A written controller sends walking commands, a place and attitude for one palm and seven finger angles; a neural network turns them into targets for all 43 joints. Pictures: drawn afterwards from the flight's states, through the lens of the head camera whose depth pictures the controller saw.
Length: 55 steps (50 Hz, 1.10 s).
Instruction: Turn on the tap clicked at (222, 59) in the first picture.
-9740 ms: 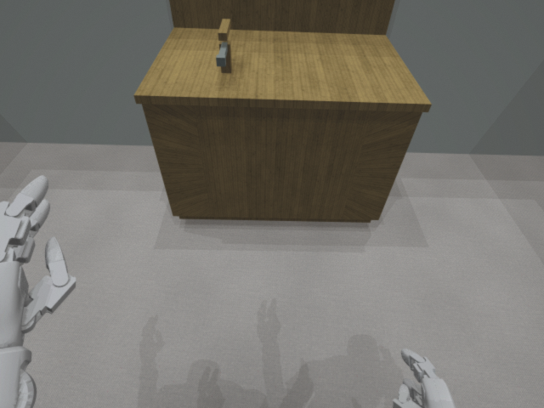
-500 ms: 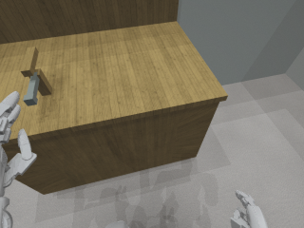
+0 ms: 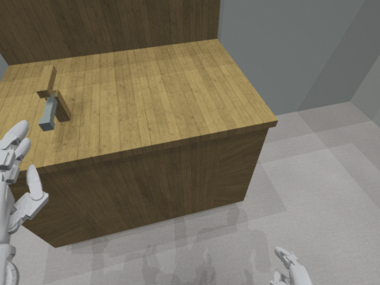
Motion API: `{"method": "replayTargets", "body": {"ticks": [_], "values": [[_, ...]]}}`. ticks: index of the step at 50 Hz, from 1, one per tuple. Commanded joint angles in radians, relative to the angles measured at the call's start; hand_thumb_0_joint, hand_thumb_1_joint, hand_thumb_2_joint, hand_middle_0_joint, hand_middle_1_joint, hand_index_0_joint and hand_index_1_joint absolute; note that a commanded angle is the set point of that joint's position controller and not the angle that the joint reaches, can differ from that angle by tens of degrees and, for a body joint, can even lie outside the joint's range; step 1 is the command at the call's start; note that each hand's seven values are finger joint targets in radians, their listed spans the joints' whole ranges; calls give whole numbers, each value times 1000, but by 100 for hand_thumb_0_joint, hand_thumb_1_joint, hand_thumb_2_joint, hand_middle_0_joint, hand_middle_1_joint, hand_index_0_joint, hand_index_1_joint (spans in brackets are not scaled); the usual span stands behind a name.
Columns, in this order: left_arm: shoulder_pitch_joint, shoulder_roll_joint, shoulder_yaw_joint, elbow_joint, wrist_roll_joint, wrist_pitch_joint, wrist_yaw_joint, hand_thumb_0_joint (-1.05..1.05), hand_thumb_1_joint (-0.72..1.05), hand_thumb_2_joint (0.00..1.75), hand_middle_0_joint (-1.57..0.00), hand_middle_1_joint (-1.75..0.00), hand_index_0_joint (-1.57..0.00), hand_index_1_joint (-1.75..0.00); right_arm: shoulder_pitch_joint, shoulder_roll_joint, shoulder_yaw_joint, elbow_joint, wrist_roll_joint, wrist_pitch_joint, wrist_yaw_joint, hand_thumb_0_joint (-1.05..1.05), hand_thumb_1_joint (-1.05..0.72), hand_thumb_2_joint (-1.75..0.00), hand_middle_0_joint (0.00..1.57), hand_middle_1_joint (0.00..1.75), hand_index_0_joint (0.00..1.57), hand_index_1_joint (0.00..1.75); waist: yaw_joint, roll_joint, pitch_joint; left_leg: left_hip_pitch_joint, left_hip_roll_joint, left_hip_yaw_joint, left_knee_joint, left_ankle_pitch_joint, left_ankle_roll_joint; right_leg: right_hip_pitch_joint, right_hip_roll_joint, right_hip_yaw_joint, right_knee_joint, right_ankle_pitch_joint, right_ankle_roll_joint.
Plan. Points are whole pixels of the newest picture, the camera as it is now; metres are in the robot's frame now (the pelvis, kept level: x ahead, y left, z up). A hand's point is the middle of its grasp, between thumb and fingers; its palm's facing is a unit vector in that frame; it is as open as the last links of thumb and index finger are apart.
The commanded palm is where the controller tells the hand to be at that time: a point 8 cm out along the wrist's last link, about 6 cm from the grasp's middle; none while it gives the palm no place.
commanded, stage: come to a stop and stand still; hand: left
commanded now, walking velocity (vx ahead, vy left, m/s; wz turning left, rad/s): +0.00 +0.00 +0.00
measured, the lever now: (47, 124) +0.49 +0.44 +0.03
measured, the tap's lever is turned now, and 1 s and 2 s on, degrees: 0 0 0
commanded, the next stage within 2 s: look again from close up in 0.52 s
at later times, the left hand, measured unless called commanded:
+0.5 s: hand (33, 221) +0.17 +0.24 +0.16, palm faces +0.39 -0.85 -0.36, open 7.4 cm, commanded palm +0.12 +0.28 +0.18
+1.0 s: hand (12, 192) +0.22 +0.30 +0.15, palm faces +0.33 -0.87 -0.37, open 7.4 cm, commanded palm +0.16 +0.33 +0.18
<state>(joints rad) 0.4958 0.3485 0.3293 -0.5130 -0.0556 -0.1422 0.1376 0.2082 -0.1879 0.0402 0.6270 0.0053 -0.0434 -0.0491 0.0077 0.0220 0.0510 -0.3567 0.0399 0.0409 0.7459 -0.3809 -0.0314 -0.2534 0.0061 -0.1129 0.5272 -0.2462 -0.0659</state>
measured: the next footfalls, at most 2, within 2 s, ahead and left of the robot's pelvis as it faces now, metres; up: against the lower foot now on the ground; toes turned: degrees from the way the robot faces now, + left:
left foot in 0.08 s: +0.05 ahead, +0.12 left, +0.00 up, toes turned +1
left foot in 1.58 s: +0.17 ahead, +0.18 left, +0.00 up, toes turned -1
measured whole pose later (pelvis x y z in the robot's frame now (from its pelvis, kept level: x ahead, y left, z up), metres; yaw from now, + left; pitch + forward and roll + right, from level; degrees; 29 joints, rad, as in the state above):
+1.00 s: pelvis -0.01 +0.06 +0.00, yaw -3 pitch -2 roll +0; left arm 0.37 0.37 0.35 -0.36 -0.02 -0.23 0.07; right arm 0.25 -0.19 0.04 0.56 -0.01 -0.15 -0.02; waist 0.03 -0.05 0.04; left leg -0.21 -0.06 0.09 0.45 -0.21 0.09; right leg -0.26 -0.01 0.00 0.46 -0.19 0.00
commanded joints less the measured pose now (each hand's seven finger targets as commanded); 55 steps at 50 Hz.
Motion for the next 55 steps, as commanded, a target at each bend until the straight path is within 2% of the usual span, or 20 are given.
{"method": "replayTargets", "body": {"ticks": [1,2,4,6,7,11,14,17,20,30,31,32,33,34,37,39,41,43,48,55], "values": [[-88,176,124,-183,11,-73,36,0,90,90,-20,-30,-20,-30,-95,-95,-45,-160,-1,-59,-30,0,-90,-90,20,30,20,30,2,-132,-143,64,-9,7,-189,70,16,96,-225,214,-178,213,-31],[-97,175,119,-200,12,-78,36,0,90,90,-20,-30,-20,-30,-83,-104,-51,-159,-3,-57,-31,0,-90,-90,20,30,20,30,-3,-93,-154,132,-1,2,-277,137,23,75,-207,206,-168,138,-8],[-94,176,109,-215,14,-89,36,0,90,90,-20,-30,-20,-30,-92,-132,-65,-175,0,-58,-36,0,-90,-90,20,30,20,30,11,47,-137,186,116,-90,-367,304,56,34,-118,167,-120,23,46],[-85,164,100,-201,19,-102,32,0,90,90,-20,-30,-20,-30,-99,-131,-49,-175,-8,-54,-36,0,-90,-90,20,30,20,30,8,199,-92,35,194,-197,-479,170,91,67,-57,104,-48,-81,73],[-108,166,99,-189,27,-106,32,0,90,90,-20,-30,-20,-30,-108,-128,-47,-172,-9,-56,-37,0,-90,-90,20,30,20,30,10,206,-56,-78,213,-209,-518,47,104,120,-52,96,1,-85,75],[-116,152,89,-159,35,-117,32,0,90,90,-20,-30,-20,-30,-80,-128,-59,-174,-4,-83,-35,0,-90,-90,20,30,20,30,8,109,-91,-71,132,-111,-440,-22,72,161,-60,121,-81,-2,71],[-113,151,87,-133,34,-111,29,0,90,90,-20,-30,-20,-30,-71,-126,-61,-173,-8,-88,-29,0,-90,-90,20,30,20,30,4,15,-63,-69,69,-67,-375,-116,48,82,-96,205,-201,-175,56],[-141,163,86,-143,28,-97,34,0,90,90,-20,-30,-20,-30,-61,-117,-60,-162,-13,-84,-24,0,-90,-90,20,30,20,30,-7,-62,-78,54,13,-32,-226,-16,38,-51,-178,306,-316,-308,18],[-135,171,94,-139,23,-88,41,0,90,90,-20,-30,-20,-30,-66,-111,-52,-156,-14,-80,-27,0,-90,-90,20,30,20,30,-8,-73,-107,92,15,-54,-243,32,43,-43,-170,269,-302,-280,20],[-113,167,93,-141,30,-91,38,0,90,90,-20,-30,-20,-30,-70,-121,-47,-166,-12,-76,-33,0,-90,-90,20,30,20,30,1,48,-78,-24,72,-126,-439,-51,57,88,-66,166,-208,-165,59],[-1169,999,682,-407,169,-190,17,0,90,90,-20,-30,-20,-30,51,-158,-80,-148,-37,-137,-27,0,-90,-90,20,30,20,30,26,-128,44,-63,43,-11,-239,112,63,-64,-104,230,-301,46,178],[-621,423,298,157,74,-154,-27,0,90,90,-20,-30,-20,-30,-16,-42,-33,-103,-16,-128,-25,0,-90,-90,20,30,20,30,8,-116,-229,82,-35,-26,-188,145,68,19,-186,223,-240,-50,66],[-408,231,202,228,19,-125,-36,0,90,90,-20,-30,-20,-30,-64,-82,-61,-163,17,-148,-12,0,-90,-90,20,30,20,30,43,108,-219,194,-29,-17,-272,124,43,-12,-146,303,-238,-95,17],[-345,187,120,159,15,-156,-55,0,90,90,-20,-30,-20,-30,-27,-108,-68,-193,14,-153,-4,0,-90,-90,20,30,20,30,41,120,-201,145,-17,-1,-275,29,46,1,-151,301,-255,-187,50],[-174,142,48,-6,5,-166,-57,0,90,90,-20,-30,-20,-30,-55,-119,-59,-200,17,-160,33,0,-90,-90,20,30,20,30,46,8,-103,98,-22,-22,-324,-23,52,-15,-120,269,-288,-298,57],[-165,164,78,-18,9,-154,-49,0,90,90,-20,-30,-20,-30,-62,-125,-56,-208,15,-164,32,0,-90,-90,20,30,20,30,39,-96,-103,81,-4,-58,-391,-28,44,8,-76,203,-250,-276,48],[-173,200,127,-12,16,-147,-39,0,90,90,-20,-30,-20,-30,-68,-133,-58,-216,12,-165,22,0,-90,-90,20,30,20,30,40,-124,-97,69,16,-76,-431,-50,51,15,-45,186,-227,-250,60],[-247,267,197,-68,22,-153,-30,0,90,90,-20,-30,-20,-30,-81,-142,-56,-223,2,-162,15,0,-90,-90,20,30,20,30,34,-19,-89,56,42,-107,-499,-63,56,39,-18,159,-162,-162,62],[-322,237,181,-154,27,-174,-30,0,90,90,-20,-30,-20,-30,-92,-124,-46,-244,-15,-171,17,0,-90,-90,20,30,20,30,34,144,-119,68,88,-140,-531,33,57,110,-10,105,-45,22,54],[-230,134,95,-96,29,-163,-28,0,90,90,-20,-30,-20,-30,-64,-139,-63,-220,-22,-158,32,0,-90,-90,20,30,20,30,14,67,-111,79,70,-152,-440,22,55,74,-14,83,-44,-3,29]]}}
